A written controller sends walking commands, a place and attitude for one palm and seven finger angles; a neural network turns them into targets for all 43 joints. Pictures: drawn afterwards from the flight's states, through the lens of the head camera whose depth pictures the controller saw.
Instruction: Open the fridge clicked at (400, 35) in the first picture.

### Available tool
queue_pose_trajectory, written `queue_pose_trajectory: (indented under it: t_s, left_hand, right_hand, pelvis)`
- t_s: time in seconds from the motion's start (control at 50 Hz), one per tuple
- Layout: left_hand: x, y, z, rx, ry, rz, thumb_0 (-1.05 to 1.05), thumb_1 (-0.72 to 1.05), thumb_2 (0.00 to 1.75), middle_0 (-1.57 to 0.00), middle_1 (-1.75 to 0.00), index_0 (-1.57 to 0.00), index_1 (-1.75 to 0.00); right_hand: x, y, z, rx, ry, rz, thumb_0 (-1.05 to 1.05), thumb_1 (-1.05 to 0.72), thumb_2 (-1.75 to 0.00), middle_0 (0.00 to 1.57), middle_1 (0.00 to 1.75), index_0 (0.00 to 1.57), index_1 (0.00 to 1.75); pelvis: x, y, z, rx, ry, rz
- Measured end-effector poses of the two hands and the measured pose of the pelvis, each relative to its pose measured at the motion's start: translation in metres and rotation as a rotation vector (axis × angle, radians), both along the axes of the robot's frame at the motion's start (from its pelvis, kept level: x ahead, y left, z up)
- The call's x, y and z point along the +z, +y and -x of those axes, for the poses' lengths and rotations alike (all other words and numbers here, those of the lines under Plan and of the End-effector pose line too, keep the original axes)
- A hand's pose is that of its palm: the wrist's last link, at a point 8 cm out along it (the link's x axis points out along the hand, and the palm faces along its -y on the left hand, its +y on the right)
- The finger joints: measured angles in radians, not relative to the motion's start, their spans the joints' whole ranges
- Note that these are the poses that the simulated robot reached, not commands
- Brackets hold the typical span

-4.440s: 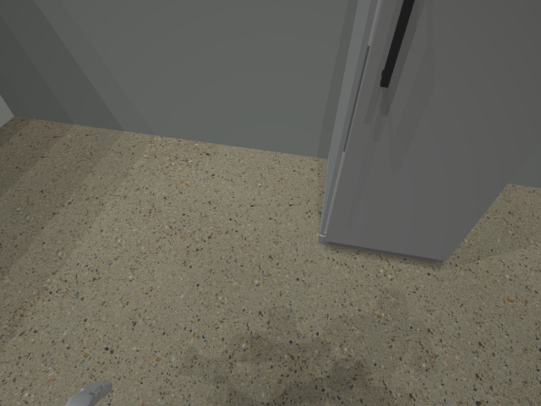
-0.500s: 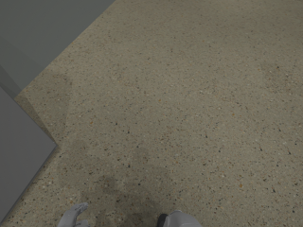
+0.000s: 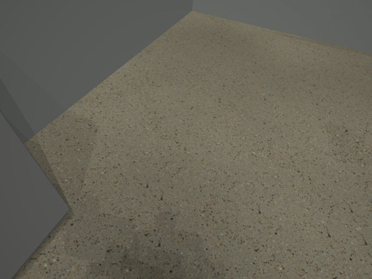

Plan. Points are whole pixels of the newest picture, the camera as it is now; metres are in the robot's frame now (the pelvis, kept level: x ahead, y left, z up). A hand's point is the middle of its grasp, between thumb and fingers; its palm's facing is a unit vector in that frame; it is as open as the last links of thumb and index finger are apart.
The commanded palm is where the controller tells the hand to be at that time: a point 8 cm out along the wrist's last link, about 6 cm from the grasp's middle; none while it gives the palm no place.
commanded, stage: turn to face it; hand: left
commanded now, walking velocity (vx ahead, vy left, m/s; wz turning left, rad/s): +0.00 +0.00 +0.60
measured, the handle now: out of the picture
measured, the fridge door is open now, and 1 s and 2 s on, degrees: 0 0 0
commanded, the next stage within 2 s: take the last steps up to it in 1.96 s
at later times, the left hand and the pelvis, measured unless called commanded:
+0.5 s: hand out of the picture +0.05 +0.17 -0.13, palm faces +0.27 -0.92 -0.29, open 7.4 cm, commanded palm none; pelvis -0.01 -0.05 +0.01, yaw +16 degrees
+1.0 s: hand out of the picture -0.10 +0.21 -0.17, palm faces +0.58 -0.78 -0.25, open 7.4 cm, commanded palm none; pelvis -0.02 -0.01 +0.01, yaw +34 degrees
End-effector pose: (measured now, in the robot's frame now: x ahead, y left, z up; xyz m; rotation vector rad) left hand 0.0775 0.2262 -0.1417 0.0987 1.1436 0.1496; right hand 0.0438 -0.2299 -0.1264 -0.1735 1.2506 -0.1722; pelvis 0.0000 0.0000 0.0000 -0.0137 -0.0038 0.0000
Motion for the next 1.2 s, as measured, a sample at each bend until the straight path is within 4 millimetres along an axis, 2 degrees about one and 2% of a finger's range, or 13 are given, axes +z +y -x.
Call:
queue_pose_trajectory:
  t_s: [0.1,0.18,0.26,0.34,0.42,0.48,0.56,0.68,0.82,0.9,1.02,1.12,1.2]
  left_hand:
    - [0.003,0.019,0.030,0.043,0.124,-0.022,0.01,0.91,0.89,-0.20,-0.30,-0.20,-0.30]
    - [0.011,0.030,0.045,0.080,0.166,-0.051,0.01,0.91,0.89,-0.20,-0.30,-0.20,-0.30]
    - [0.018,0.030,0.046,0.110,0.156,-0.084,0.01,0.91,0.89,-0.20,-0.30,-0.20,-0.30]
    - [0.026,0.018,0.036,0.138,0.089,-0.114,0.01,0.91,0.89,-0.19,-0.30,-0.20,-0.30]
    - [0.033,-0.001,0.036,0.166,0.009,-0.147,0.01,0.91,0.89,-0.20,-0.30,-0.20,-0.30]
    - [0.042,-0.013,0.048,0.200,-0.003,-0.145,0.01,0.91,0.89,-0.20,-0.30,-0.20,-0.30]
    - [0.043,-0.025,0.065,0.247,0.001,-0.127,0.01,0.91,0.89,-0.20,-0.30,-0.20,-0.30]
    - [0.029,-0.031,0.107,0.343,0.043,-0.081,0.01,0.91,0.89,-0.20,-0.30,-0.20,-0.30]
    - [-0.007,-0.011,0.183,0.497,0.162,-0.023,0.01,0.91,0.89,-0.20,-0.30,-0.21,-0.30]
    - [-0.009,0.003,0.213,0.555,0.231,-0.019,0.01,0.91,0.89,-0.20,-0.30,-0.20,-0.30]
    - [0.011,0.023,0.210,0.609,0.160,-0.044,0.01,0.91,0.89,-0.20,-0.30,-0.20,-0.30]
    - [0.022,0.030,0.192,0.645,0.080,-0.076,0.01,0.91,0.89,-0.20,-0.30,-0.20,-0.30]
    - [0.030,0.027,0.174,0.659,0.032,-0.100,0.01,0.91,0.89,-0.20,-0.30,-0.20,-0.30]
  right_hand:
    - [0.008,0.006,0.001,0.026,0.039,0.014,0.00,-0.92,-0.90,0.20,0.30,0.20,0.30]
    - [0.009,0.002,0.003,0.051,0.081,0.010,0.00,-0.92,-0.90,0.20,0.30,0.20,0.30]
    - [0.005,-0.012,0.003,0.072,0.105,0.006,0.00,-0.91,-0.90,0.20,0.30,0.20,0.30]
    - [-0.006,-0.035,-0.003,0.104,0.114,-0.003,0.00,-0.90,-0.90,0.20,0.30,0.20,0.30]
    - [-0.020,-0.059,-0.023,0.145,0.094,-0.010,0.00,-0.90,-0.90,0.20,0.30,0.20,0.30]
    - [-0.015,-0.068,-0.046,0.189,0.060,-0.007,0.00,-0.91,-0.90,0.20,0.30,0.20,0.30]
    - [-0.005,-0.069,-0.077,0.255,0.008,-0.004,0.00,-0.91,-0.90,0.19,0.30,0.20,0.30]
    - [0.005,-0.045,-0.118,0.383,-0.020,0.017,0.00,-0.91,-0.90,0.19,0.30,0.20,0.30]
    - [0.009,0.021,-0.161,0.566,-0.100,0.049,0.00,-0.91,-0.90,0.19,0.30,0.20,0.30]
    - [0.020,0.050,-0.165,0.619,-0.138,0.047,0.00,-0.91,-0.90,0.20,0.30,0.20,0.30]
    - [0.027,0.066,-0.151,0.660,-0.095,0.046,0.00,-0.90,-0.90,0.20,0.30,0.20,0.30]
    - [0.021,0.066,-0.145,0.685,-0.047,0.028,0.00,-0.90,-0.90,0.20,0.30,0.20,0.30]
    - [0.012,0.058,-0.146,0.694,-0.015,0.013,0.00,-0.90,-0.90,0.20,0.30,0.20,0.30]
  pelvis:
    - [0.009,0.006,-0.001,0.032,0.020,0.009]
    - [0.014,0.003,0.001,0.066,0.037,0.016]
    - [0.014,-0.007,0.004,0.108,0.044,0.014]
    - [0.009,-0.025,0.007,0.162,0.045,0.003]
    - [0.001,-0.044,0.010,0.212,0.033,-0.019]
    - [0.007,-0.050,0.010,0.263,0.020,-0.035]
    - [0.011,-0.055,0.009,0.321,0.009,-0.052]
    - [0.010,-0.051,0.012,0.407,0.009,-0.047]
    - [-0.008,-0.024,0.019,0.507,0.025,-0.013]
    - [-0.003,-0.014,0.023,0.533,0.019,0.002]
    - [0.011,-0.007,0.024,0.602,0.012,0.026]
    - [0.014,-0.009,0.020,0.660,0.016,0.020]
    - [0.012,-0.017,0.013,0.703,0.021,0.010]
